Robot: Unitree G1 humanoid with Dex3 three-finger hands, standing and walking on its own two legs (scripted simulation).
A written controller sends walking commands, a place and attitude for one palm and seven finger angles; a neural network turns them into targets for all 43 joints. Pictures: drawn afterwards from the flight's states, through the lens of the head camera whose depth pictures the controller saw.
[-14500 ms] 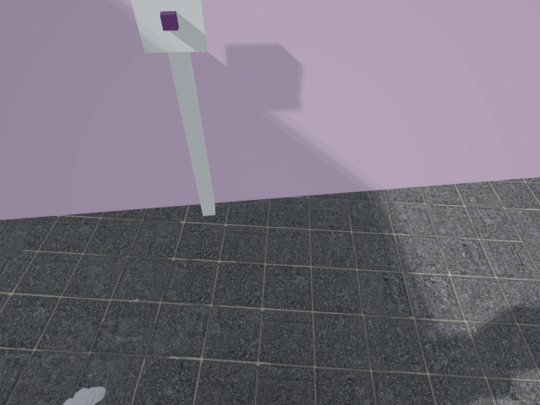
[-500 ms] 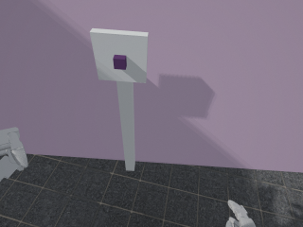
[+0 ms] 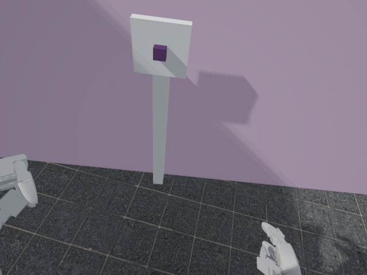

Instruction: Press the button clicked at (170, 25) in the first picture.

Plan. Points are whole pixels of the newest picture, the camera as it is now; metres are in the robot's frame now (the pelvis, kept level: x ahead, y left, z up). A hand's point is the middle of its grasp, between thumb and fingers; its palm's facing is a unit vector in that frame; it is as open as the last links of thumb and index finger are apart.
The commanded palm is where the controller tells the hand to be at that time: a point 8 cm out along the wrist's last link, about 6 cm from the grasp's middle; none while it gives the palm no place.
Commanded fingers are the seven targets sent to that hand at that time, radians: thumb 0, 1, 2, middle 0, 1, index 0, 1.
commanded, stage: stop stepping back and stand still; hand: left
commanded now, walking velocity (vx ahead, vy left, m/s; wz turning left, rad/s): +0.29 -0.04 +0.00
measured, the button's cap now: (160, 52) +0.71 +0.14 +0.12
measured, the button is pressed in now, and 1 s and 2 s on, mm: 0 0 0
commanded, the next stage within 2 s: let the arm hang, fingers relaxed in 0.64 s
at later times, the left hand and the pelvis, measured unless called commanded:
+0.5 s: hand (4, 261) +0.10 +0.23 +0.17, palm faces +0.37 -0.82 -0.43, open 3.1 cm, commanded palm +0.04 +0.28 +0.18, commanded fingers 0.00 0.90 0.90 -1.30 -1.50 -1.30 -1.50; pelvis -0.09 +0.00 +0.00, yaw +0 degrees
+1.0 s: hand out of the picture -0.01 +0.21 -0.17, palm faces +0.06 -0.97 -0.23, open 3.1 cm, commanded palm none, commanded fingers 0.00 0.90 0.90 -0.79 -0.94 -0.79 -0.94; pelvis -0.09 +0.02 -0.02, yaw +3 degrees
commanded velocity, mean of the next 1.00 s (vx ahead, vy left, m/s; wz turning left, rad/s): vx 0.13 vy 0.01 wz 0.00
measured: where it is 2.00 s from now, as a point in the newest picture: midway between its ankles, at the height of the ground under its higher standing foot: outside the picture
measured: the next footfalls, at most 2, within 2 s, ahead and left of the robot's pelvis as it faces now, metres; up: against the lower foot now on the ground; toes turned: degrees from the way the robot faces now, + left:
right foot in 0.10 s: -0.04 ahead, -0.09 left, +0.00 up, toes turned -5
left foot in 0.30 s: +0.00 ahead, +0.11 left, +0.00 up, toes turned +3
